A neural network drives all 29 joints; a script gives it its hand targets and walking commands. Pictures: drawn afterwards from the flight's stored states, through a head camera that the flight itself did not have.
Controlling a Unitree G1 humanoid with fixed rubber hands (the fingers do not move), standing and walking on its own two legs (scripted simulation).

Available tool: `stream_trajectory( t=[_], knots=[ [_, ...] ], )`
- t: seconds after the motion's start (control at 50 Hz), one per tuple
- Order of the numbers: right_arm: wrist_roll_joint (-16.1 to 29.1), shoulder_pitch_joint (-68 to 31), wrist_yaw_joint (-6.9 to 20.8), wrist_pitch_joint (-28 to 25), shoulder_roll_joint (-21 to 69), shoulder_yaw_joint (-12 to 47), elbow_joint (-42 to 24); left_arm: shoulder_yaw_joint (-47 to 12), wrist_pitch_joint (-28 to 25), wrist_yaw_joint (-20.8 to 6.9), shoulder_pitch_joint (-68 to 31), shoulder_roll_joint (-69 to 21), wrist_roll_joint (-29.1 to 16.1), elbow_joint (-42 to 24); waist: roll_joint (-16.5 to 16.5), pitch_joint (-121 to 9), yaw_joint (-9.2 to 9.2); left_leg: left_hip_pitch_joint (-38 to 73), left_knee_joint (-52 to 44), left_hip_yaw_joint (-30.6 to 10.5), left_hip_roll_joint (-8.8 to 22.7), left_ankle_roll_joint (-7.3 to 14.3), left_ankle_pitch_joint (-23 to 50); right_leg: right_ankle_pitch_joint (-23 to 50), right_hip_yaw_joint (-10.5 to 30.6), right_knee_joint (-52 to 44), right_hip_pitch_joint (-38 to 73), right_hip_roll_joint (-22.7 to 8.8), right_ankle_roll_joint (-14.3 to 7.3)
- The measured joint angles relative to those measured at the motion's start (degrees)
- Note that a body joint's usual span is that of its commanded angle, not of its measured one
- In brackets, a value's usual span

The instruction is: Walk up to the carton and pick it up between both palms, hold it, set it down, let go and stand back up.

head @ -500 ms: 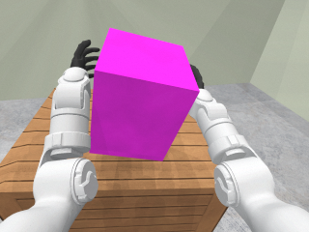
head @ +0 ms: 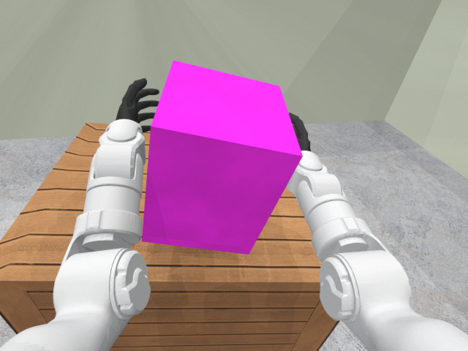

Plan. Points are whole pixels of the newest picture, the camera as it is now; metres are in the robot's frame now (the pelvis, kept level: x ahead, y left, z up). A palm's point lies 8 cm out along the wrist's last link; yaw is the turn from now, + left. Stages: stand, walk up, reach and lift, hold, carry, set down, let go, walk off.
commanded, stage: set down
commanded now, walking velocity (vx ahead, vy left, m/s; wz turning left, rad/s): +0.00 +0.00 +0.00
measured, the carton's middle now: (212, 161) +0.41 +0.01 +0.17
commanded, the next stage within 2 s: none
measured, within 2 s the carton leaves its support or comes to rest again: rests again in 1.80 s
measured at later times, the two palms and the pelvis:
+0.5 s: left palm (137, 145) +0.41 +0.14 +0.20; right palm (296, 169) +0.40 -0.15 +0.17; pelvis +0.01 +0.00 +0.00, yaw +0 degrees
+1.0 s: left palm (141, 161) +0.42 +0.14 +0.16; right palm (294, 182) +0.40 -0.15 +0.13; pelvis +0.01 +0.00 +0.00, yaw -1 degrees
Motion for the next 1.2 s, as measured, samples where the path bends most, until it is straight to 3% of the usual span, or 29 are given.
stream_trajectory(
  t=[1.2],
  knots=[
    [-14.3, 9.1, 4.7, -8.5, 4.3, -11.3, -2.1, 2.2, -12.8, 0.8, 8.8, -5.2, 1.4, 3.1, 0.6, 0.2, 3.11, -3.2, -1.8, 1.6, 0.4, -0.2, 0.7, 0.4, 1.4, 0.0, -4.7, 0.2, -0.1]
  ],
)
